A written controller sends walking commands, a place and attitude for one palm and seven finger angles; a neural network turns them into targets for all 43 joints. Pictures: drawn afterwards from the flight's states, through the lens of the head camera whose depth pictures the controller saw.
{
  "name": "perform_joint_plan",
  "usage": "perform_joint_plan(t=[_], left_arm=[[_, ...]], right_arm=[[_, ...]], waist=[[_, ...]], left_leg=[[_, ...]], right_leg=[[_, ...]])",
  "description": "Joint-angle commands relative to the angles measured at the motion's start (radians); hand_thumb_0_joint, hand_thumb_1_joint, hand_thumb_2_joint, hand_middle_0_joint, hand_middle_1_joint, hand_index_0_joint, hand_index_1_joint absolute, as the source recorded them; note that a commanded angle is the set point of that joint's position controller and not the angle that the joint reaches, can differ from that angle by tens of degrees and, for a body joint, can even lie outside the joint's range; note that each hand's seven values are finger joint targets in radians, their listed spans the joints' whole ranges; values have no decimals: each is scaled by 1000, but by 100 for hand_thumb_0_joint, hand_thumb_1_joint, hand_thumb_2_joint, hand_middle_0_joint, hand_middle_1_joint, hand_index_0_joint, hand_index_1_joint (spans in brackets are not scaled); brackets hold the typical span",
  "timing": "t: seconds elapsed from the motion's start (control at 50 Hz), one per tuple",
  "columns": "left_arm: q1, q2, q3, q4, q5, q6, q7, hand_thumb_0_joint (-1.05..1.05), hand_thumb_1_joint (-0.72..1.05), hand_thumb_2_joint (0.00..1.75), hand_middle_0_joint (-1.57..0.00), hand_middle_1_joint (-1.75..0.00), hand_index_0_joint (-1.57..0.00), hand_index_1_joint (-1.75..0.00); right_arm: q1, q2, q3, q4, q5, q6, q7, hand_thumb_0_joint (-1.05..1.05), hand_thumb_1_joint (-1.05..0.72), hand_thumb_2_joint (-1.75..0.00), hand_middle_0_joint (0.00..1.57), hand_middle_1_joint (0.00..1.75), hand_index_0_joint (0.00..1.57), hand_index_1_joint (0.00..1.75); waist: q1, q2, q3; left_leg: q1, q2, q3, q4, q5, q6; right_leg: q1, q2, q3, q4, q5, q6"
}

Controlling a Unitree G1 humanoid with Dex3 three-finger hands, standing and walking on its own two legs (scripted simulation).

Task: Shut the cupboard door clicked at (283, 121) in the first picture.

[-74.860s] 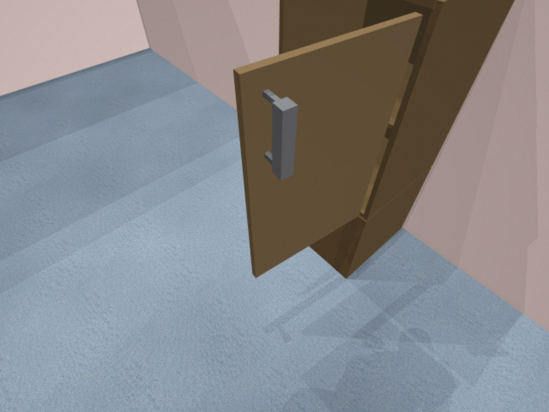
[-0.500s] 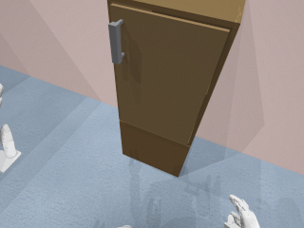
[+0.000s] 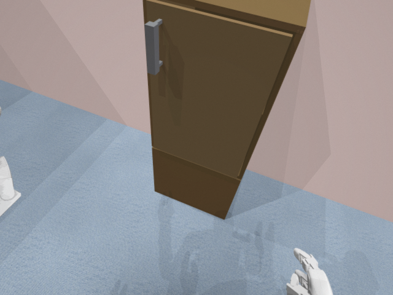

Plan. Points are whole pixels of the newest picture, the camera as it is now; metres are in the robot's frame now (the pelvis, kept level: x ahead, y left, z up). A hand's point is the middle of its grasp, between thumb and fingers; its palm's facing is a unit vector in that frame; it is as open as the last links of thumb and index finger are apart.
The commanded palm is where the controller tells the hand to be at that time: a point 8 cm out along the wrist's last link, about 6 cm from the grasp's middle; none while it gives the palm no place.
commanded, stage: step back with the hand held close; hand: left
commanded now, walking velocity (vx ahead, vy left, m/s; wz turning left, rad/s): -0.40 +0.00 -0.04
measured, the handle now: (156, 46) +0.73 +0.16 +0.15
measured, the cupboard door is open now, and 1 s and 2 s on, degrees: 0 0 0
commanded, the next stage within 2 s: stop stepping back and stand still in 0.12 s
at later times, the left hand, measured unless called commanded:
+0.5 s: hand out of the picture +0.15 +0.28 +0.17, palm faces +0.43 -0.84 -0.32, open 7.4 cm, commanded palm +0.09 +0.30 +0.18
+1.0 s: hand out of the picture +0.15 +0.29 +0.17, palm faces +0.38 -0.85 -0.36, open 7.4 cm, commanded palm +0.09 +0.32 +0.18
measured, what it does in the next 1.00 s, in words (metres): steps on the spot: right foot, then left foot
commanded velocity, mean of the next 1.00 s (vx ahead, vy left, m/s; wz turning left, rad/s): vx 0.00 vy -0.04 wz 0.00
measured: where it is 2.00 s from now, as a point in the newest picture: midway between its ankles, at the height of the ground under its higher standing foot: outside the picture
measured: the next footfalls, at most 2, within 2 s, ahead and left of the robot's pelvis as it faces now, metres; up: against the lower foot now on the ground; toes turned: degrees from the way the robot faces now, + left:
right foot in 0.18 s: -0.10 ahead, -0.06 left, +0.00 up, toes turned -6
left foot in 0.42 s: +0.07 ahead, +0.07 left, +0.00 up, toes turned -7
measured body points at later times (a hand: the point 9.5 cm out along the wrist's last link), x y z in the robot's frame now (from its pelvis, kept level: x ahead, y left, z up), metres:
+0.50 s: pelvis -0.07 +0.02 -0.01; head -0.12 +0.06 +0.43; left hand +0.12 +0.32 +0.19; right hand +0.01 -0.26 -0.09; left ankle +0.03 +0.08 -0.73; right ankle -0.15 -0.14 -0.73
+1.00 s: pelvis -0.09 +0.04 +0.00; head -0.10 +0.06 +0.45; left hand +0.12 +0.33 +0.19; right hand +0.03 -0.21 -0.08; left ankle -0.02 +0.13 -0.73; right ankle -0.14 -0.06 -0.73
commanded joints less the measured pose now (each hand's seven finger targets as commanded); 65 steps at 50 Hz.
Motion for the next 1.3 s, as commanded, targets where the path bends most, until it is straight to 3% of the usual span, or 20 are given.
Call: perform_joint_plan(t=[0.0, 0.14, 0.18, 0.22, 0.3, 0.34, 0.42, 0.46, 0.48, 0.56, 0.64, 0.68, 0.72, 0.8, 0.84, 0.9, 1.12, 1.14, 1.16, 1.28], left_arm=[[36, 112, 84, -264, -34, -44, 12, 0, 90, 90, -20, -30, -20, -30], [-42, 160, 71, -318, -41, -44, 18, 0, 90, 90, -20, -30, -20, -30], [-76, 194, 104, -302, -42, -49, 23, 0, 90, 90, -20, -30, -20, -30], [-14, 200, 111, -305, -50, -40, 22, 0, 90, 90, -20, -30, -20, -30], [98, 187, 116, -244, -48, 26, 41, 0, 90, 90, -20, -30, -20, -30], [-3, 160, 86, -194, -36, 52, 52, 0, 90, 90, -20, -30, -20, -30], [-276, 141, 23, -83, -2, 53, 52, 0, 90, 90, -20, -30, -20, -30], [-203, 115, 15, -143, -6, 31, 48, 0, 90, 90, -20, -30, -20, -30], [-203, 126, 28, -211, -6, 22, 48, 0, 90, 90, -20, -30, -20, -30], [32, 136, 59, -340, -18, 13, 36, 0, 90, 90, -20, -30, -20, -30], [154, 168, 124, -272, -30, 40, 39, 0, 90, 90, -20, -30, -20, -30], [86, 154, 122, -201, -38, 54, 51, 0, 90, 90, -20, -30, -20, -30], [21, 145, 111, -152, -37, 68, 64, 0, 90, 90, -20, -30, -20, -30], [-146, 114, 26, -100, -5, 52, 63, 0, 90, 90, -20, -30, -20, -30], [-165, 110, 10, -149, -4, 43, 56, 0, 90, 90, -20, -30, -20, -30], [-185, 106, 1, -215, -3, 32, 40, 0, 90, 90, -20, -30, -20, -30], [108, 121, 92, -165, -35, 37, 42, 0, 90, 90, -20, -30, -20, -30], [96, 107, 72, -156, -37, 42, 40, 0, 90, 90, -20, -30, -20, -30], [-35, -71, -372, 552, 56, 175, -101, 0, 90, 90, -20, -30, -20, -30], [-224, -43, -377, 843, 71, 269, -122, 0, 90, 90, -20, -30, -20, -30]], right_arm=[[-68, -161, -57, -146, 2, -81, 8, 0, -90, -90, 20, 30, 20, 30], [-38, -145, -43, -92, -16, -72, 18, 0, -90, -90, 20, 30, 20, 30], [-53, -147, -44, -91, -19, -71, 11, 0, -90, -90, 20, 30, 20, 30], [-52, -137, -56, -113, 11, -71, 9, 0, -90, -90, 20, 30, 20, 30], [-58, -126, -29, -132, 1, -30, -8, 0, -90, -90, 20, 30, 20, 30], [-39, -129, -18, -112, -2, -22, -16, 0, -90, -90, 20, 30, 20, 30], [-43, -176, -20, -112, 26, -65, -37, 0, -90, -90, 20, 30, 20, 30], [-43, -170, -10, -117, 19, -91, -29, 0, -90, -90, 20, 30, 20, 30], [-45, -164, -11, -126, 11, -101, -21, 0, -90, -90, 20, 30, 20, 30], [-39, -134, -16, -135, -1, -122, 15, 0, -90, -90, 20, 30, 20, 30], [-11, -115, -11, -122, -17, -71, 28, 0, -90, -90, 20, 30, 20, 30], [1, -132, -31, -98, -6, -51, 16, 0, -90, -90, 20, 30, 20, 30], [0, -140, -30, -95, 4, -29, 10, 0, -90, -90, 20, 30, 20, 30], [-31, -149, -13, -83, 10, -53, -8, 0, -90, -90, 20, 30, 20, 30], [-55, -168, -15, -108, 20, -76, -17, 0, -90, -90, 20, 30, 20, 30], [-68, -143, 2, -106, 5, -92, -12, 0, -90, -90, 20, 30, 20, 30], [-30, -137, -11, -127, 13, -77, 8, 0, -90, -90, 20, 30, 20, 30], [-33, -133, -7, -128, 17, -69, 6, 0, -90, -90, 20, 30, 20, 30], [-124, -288, -47, 54, 37, -132, 89, 0, -90, -90, 20, 30, 20, 30], [-41, -258, -43, 104, -2, 11, 73, 0, -90, -90, 20, 30, 20, 30]], waist=[[38, 183, -154], [19, 160, -222], [18, 169, -234], [12, 25, -258], [-1, -27, -23], [-19, -100, 73], [-21, 23, 222], [-8, 313, 119], [13, 353, 77], [37, 228, -123], [16, 71, -127], [8, -88, -56], [-3, -128, 28], [-6, 23, 98], [13, 101, 72], [10, 183, 77], [22, 75, -163], [18, 68, -151], [-7, 69, -42], [10, -263, -40]], left_leg=[[21, 254, -249, -375, -381, 17], [355, 169, -103, -196, 81, -89], [400, 152, -69, -182, 89, -99], [518, 83, -18, -86, -52, -100], [393, -9, -41, 263, -207, -122], [272, 5, -95, 318, -201, -107], [126, 48, -171, -56, -253, -58], [41, 144, -440, -441, -689, -78], [-1, 174, -499, -532, -783, -105], [87, 113, -264, -420, -514, -103], [124, 2, -69, -81, -253, -105], [176, -24, -75, 195, -220, -104], [86, -3, -93, 322, -214, -95], [220, 31, -85, -23, -189, -45], [244, 102, -193, -131, -87, -17], [128, 205, -444, -399, -447, 3], [275, 72, -108, -102, 141, -66], [277, 74, -107, -92, 163, -63], [221, 76, -108, 98, 412, -56], [190, 40, -140, 131, 140, -30]], right_leg=[[154, -5, -62, 38, -116, -21], [58, -106, -18, -348, 44, -65], [5, -107, -25, -336, 33, -56], [-99, -127, -49, -361, 8, -53], [-390, -308, 131, -481, -355, -194], [-372, -331, 126, -456, -345, -194], [-190, -158, -29, -281, -204, -63], [5, -24, -83, -31, -196, -24], [84, 2, -74, 53, -176, -25], [270, 5, -104, -148, -110, -46], [201, -184, 18, -390, -71, -114], [-57, -325, 212, -483, -345, -207], [-110, -374, 266, -490, -391, -238], [-84, -226, 69, -302, -161, -114], [-26, -111, -19, -196, 19, -45], [60, -66, -42, -53, -27, -9], [200, -126, 14, -294, 310, -43], [188, -131, 22, -294, 334, -42], [65, -213, -42, -156, 594, -65], [25, -240, 54, -189, 391, -129]])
